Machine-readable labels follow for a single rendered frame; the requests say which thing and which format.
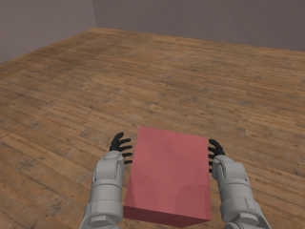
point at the robot right hand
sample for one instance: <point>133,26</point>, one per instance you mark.
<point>217,151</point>

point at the robot right forearm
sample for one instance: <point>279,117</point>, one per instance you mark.
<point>237,199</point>

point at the robot left hand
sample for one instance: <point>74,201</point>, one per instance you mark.
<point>116,143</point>

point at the carton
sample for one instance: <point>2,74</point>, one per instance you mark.
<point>169,181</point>

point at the robot left forearm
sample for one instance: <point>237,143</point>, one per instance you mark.
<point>105,206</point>

